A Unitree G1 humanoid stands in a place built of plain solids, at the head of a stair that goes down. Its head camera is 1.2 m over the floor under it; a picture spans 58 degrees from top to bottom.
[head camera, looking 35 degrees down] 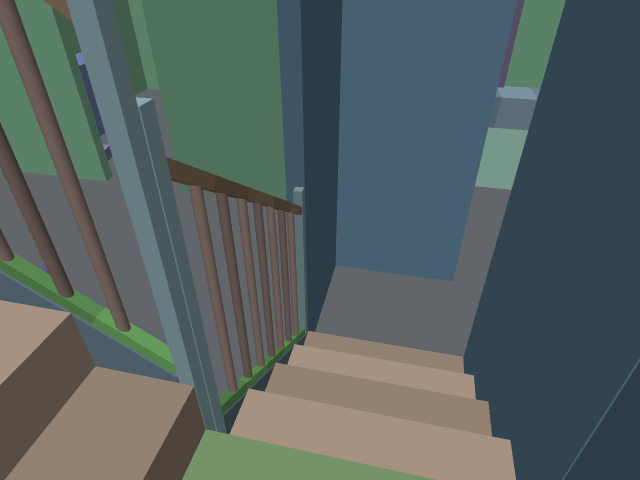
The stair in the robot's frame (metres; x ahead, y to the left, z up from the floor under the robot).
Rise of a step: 0.21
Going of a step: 0.30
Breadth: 0.95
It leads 13 degrees to the right of straight ahead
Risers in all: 5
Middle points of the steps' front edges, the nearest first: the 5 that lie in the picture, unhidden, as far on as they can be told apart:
0.63 -0.12 0.00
0.92 -0.19 -0.21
1.22 -0.25 -0.42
1.51 -0.32 -0.62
1.80 -0.39 -0.83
